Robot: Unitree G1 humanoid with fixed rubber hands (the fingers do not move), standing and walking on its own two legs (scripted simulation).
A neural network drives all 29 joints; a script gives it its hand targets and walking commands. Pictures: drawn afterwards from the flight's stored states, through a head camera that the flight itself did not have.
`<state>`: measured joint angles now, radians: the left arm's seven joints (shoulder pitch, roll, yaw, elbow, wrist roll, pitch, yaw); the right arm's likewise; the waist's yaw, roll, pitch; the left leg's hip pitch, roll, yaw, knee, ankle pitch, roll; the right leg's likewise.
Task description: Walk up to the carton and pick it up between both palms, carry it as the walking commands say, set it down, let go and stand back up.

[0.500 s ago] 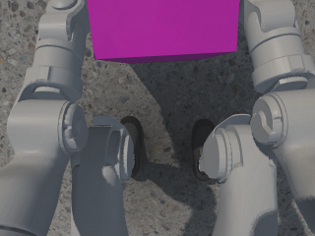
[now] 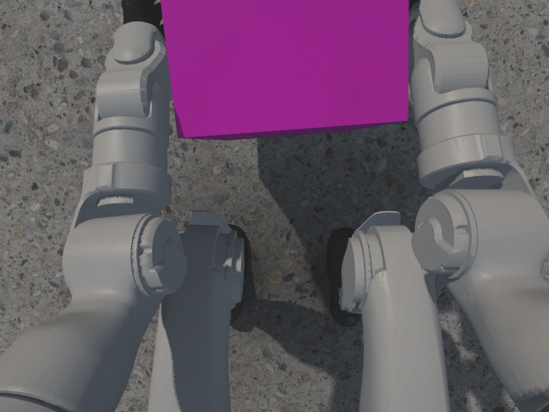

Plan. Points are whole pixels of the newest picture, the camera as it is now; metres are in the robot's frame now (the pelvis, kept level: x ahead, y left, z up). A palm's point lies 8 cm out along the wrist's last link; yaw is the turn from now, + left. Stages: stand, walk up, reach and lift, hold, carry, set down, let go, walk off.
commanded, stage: reach and lift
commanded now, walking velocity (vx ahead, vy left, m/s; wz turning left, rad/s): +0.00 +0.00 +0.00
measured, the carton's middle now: (280, 15) +0.56 +0.01 -0.18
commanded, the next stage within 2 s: none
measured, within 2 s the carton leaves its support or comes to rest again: neither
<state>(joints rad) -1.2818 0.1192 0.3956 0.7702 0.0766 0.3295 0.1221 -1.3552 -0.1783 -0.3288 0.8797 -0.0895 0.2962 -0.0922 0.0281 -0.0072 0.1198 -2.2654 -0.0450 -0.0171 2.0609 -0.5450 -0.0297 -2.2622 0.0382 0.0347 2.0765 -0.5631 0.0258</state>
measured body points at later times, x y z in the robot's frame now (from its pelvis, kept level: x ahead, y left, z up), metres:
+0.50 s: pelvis +0.00 +0.00 +0.04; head +0.32 -0.01 +0.36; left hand +0.53 +0.16 -0.06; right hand +0.55 -0.14 -0.06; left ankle +0.11 +0.12 -0.37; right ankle +0.11 -0.12 -0.37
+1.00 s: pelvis +0.01 -0.01 +0.09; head +0.28 -0.01 +0.45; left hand +0.51 +0.16 +0.02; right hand +0.53 -0.14 +0.01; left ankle +0.11 +0.12 -0.37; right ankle +0.10 -0.12 -0.37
